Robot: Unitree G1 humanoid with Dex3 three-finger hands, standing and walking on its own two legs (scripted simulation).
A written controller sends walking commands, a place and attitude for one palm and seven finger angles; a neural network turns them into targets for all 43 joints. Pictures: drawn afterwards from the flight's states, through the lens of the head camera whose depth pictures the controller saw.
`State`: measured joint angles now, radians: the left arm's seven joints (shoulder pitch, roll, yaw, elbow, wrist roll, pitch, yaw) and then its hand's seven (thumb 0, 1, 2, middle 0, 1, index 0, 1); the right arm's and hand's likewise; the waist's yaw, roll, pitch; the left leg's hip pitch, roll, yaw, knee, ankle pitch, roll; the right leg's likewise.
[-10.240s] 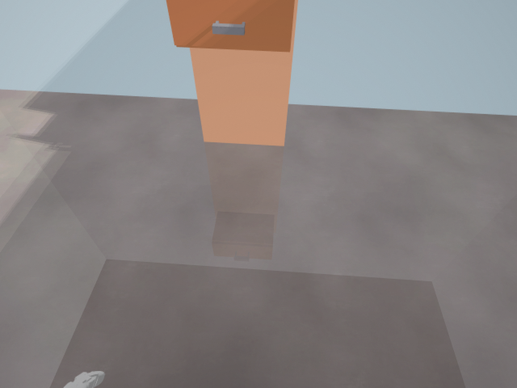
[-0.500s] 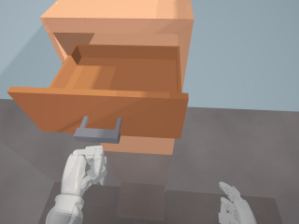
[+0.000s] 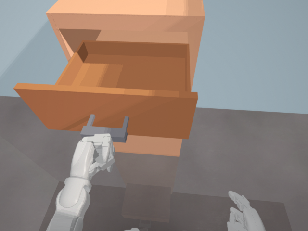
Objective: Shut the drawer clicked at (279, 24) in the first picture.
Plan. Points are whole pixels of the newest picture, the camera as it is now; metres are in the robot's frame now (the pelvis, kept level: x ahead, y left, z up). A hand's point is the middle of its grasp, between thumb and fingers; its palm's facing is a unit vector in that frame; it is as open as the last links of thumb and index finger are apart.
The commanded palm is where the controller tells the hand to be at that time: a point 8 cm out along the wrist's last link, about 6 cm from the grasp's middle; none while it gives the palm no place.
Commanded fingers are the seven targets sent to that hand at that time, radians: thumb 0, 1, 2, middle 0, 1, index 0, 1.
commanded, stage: push the drawer shut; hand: left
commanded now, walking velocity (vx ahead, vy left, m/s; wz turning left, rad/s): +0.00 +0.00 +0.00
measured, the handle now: (106, 126) +0.36 +0.14 +0.07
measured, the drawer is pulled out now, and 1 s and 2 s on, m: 0.28 0.15 0.02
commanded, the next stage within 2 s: none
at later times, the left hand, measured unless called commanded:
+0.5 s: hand (116, 132) +0.35 +0.12 +0.07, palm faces -0.08 -1.00 -0.04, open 2.8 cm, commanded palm +0.34 +0.17 +0.07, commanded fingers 0.00 0.90 0.90 -1.40 -1.60 -1.40 -1.60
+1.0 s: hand (123, 112) +0.42 +0.11 +0.06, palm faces -0.04 -1.00 -0.04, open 2.8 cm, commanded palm +0.41 +0.16 +0.07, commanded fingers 0.00 0.90 0.90 -1.40 -1.60 -1.40 -1.60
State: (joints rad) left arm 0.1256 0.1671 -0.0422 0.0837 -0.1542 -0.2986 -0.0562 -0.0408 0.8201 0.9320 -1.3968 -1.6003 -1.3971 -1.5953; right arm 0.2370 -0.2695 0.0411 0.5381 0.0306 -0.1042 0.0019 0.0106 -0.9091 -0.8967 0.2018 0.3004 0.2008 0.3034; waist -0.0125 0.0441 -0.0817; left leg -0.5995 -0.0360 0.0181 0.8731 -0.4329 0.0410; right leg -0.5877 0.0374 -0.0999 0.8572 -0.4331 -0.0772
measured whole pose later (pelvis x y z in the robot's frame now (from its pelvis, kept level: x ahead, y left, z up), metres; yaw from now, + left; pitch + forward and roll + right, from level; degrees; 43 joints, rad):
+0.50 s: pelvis -0.02 +0.01 +0.00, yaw -1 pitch +9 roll +0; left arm -0.28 0.17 0.00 0.50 -0.15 -0.33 -0.02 -0.05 0.76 0.93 -1.40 -1.60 -1.40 -1.60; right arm 0.25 -0.26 0.05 0.61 0.03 -0.08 0.00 0.01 -0.91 -0.90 0.20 0.30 0.20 0.30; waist -0.04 0.03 -0.07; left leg -0.62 -0.04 0.04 0.85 -0.39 0.06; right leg -0.61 0.03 -0.08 0.83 -0.39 -0.06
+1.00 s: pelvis -0.02 +0.02 +0.00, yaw -2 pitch +13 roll -1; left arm -0.59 0.19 0.11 0.86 -0.10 -0.42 0.01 -0.06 0.78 0.93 -1.40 -1.60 -1.40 -1.60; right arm 0.32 -0.27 0.03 0.65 0.01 -0.04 0.03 0.01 -0.91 -0.90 0.20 0.30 0.20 0.30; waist -0.09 0.03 -0.08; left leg -0.70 -0.03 0.05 0.87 -0.40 0.06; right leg -0.69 0.04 -0.07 0.86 -0.39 -0.06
